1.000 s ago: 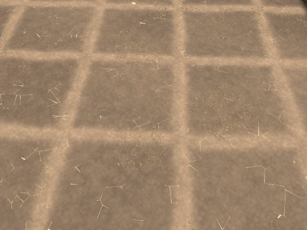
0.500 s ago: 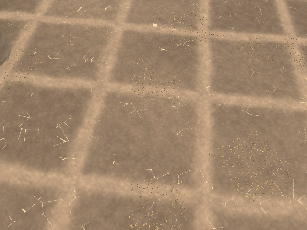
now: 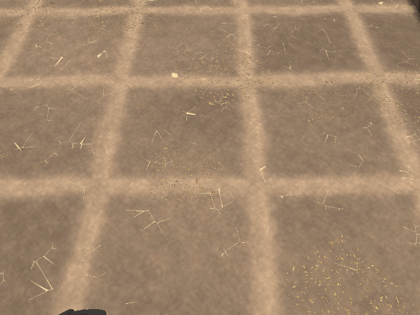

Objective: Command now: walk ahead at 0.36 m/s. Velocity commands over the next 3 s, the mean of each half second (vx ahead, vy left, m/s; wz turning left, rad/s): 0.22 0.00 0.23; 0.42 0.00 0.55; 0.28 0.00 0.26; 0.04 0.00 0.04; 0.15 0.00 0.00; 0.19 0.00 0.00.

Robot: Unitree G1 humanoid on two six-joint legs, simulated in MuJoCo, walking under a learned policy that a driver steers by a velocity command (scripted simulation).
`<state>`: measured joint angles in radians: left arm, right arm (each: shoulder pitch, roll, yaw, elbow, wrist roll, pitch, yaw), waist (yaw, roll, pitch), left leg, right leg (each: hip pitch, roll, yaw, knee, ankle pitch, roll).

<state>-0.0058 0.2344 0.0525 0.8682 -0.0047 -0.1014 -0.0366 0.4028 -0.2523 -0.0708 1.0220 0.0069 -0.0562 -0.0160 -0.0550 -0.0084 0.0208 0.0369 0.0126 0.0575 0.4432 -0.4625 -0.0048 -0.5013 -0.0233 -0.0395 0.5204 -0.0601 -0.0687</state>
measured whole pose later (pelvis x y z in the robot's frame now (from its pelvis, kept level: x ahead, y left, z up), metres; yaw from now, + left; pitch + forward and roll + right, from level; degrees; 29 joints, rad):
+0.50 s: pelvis +0.15 +0.00 +0.02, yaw +9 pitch +2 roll -2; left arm 0.16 0.28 0.08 0.94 -0.01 -0.03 0.04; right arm 0.14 -0.25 -0.08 0.86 0.03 0.00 0.00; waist 0.01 0.00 0.00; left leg -0.43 0.08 0.03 0.71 -0.33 0.02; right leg -0.14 -0.01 -0.22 0.33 -0.23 -0.03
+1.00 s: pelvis +0.37 +0.08 +0.00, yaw +27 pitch +3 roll +0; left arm -0.06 0.28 0.06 0.80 -0.01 -0.12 -0.03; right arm 0.41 -0.28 -0.10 0.85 0.02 -0.05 -0.03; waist -0.08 -0.02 0.01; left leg 0.02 -0.04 -0.18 0.41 -0.46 0.03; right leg -0.48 0.01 0.02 0.45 -0.03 -0.02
